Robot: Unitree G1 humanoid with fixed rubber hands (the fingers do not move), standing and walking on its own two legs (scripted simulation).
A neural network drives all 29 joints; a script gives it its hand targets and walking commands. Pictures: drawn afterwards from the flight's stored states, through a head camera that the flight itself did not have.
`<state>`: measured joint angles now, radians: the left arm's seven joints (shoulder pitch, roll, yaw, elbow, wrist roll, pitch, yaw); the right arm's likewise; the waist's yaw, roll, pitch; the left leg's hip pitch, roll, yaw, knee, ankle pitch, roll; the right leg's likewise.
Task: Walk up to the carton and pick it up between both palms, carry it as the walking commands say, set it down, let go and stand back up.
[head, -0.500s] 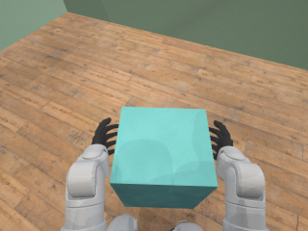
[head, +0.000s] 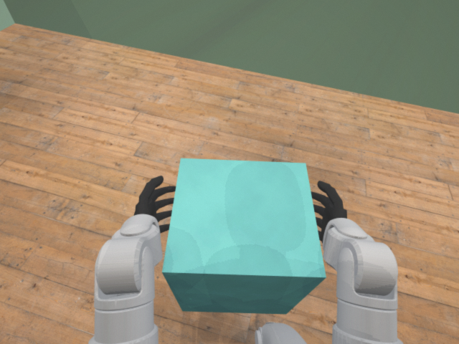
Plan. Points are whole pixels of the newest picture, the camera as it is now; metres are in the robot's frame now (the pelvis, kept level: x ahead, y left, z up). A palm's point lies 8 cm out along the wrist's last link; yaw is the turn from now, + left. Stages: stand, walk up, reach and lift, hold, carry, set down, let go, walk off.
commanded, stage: carry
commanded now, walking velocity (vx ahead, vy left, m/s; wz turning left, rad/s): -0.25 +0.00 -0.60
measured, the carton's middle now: (238, 243) +0.28 +0.01 +0.01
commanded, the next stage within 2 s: none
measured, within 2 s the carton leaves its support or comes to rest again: neither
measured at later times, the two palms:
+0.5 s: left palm (233, 330) +0.14 +0.02 +0.08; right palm out of the picture +0.02 -0.25 +0.06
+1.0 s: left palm out of the picture -0.04 +0.06 +0.07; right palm out of the picture -0.21 -0.17 +0.07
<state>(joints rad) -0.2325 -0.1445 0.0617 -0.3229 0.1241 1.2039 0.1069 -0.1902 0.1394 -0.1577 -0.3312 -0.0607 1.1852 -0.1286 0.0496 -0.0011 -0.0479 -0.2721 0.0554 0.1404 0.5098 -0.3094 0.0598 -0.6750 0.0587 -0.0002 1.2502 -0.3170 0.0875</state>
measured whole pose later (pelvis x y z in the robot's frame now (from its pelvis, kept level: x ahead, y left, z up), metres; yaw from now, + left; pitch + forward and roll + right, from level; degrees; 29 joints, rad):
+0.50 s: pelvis -0.18 +0.00 -0.01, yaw -18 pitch +5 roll +2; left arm -0.21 -0.14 0.05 -0.37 0.14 1.14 0.09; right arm -0.19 0.14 -0.15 -0.39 -0.04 1.15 -0.15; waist -0.05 -0.01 0.00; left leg -0.49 0.01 0.02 1.01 -0.50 -0.08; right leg -0.52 0.02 0.10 0.50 -0.06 -0.01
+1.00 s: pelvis -0.36 +0.11 -0.01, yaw -37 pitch +4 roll -4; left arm -0.27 -0.15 0.08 -0.29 0.14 1.20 0.11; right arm -0.22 0.14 -0.17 -0.29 -0.09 1.17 -0.10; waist 0.04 0.01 -0.04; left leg -0.47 0.16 0.24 0.59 -0.19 0.07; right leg -0.38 0.01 -0.06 0.83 -0.47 0.06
